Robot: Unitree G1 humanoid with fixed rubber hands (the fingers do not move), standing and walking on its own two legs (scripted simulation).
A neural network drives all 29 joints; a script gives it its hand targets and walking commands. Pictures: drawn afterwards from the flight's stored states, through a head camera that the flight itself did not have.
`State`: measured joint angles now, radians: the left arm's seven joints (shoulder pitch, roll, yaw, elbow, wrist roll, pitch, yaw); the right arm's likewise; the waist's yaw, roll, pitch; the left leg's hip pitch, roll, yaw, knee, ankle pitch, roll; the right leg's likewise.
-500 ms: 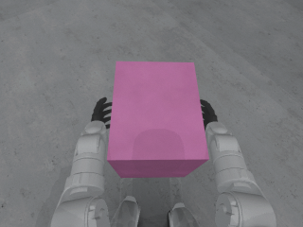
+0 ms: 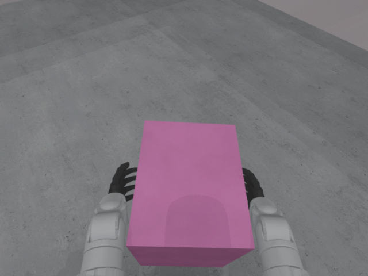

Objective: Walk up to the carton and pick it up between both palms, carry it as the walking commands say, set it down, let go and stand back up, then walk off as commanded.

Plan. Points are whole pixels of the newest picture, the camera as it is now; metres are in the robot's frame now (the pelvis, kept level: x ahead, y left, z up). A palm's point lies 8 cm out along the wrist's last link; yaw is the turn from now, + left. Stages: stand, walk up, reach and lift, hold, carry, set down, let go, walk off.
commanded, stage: reach and lift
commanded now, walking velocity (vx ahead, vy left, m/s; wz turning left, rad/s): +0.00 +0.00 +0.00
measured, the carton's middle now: (185, 198) +0.32 +0.03 -0.07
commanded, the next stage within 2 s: hold in 1.76 s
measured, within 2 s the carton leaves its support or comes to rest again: neither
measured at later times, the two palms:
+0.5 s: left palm (108, 196) +0.27 +0.18 +0.05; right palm (264, 200) +0.29 -0.13 +0.03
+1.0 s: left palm (121, 189) +0.28 +0.16 +0.05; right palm (278, 206) +0.28 -0.15 +0.04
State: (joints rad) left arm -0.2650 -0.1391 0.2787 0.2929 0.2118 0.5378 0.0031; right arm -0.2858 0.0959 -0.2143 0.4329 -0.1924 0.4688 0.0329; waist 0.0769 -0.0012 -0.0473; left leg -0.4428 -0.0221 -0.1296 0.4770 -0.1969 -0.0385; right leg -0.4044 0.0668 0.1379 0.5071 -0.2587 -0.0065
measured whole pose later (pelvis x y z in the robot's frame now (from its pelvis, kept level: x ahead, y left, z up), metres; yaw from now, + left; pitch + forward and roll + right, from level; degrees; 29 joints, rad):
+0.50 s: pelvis +0.00 +0.01 +0.01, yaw +1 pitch -4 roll +0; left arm -0.19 -0.14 0.22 0.16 0.20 0.76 0.04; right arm -0.25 0.07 -0.13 0.33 -0.18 0.69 0.05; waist 0.04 0.01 0.00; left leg -0.10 -0.03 -0.13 0.34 -0.16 -0.02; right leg -0.06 0.04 0.13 0.36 -0.22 0.00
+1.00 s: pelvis +0.00 +0.01 +0.01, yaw +0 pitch -5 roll +0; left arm -0.23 -0.14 0.20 0.19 0.21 0.77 0.03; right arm -0.24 0.08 -0.18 0.28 -0.19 0.74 0.06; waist -0.01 0.00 0.01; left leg -0.09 -0.03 -0.12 0.33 -0.16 -0.02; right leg -0.04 0.04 0.14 0.35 -0.21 0.00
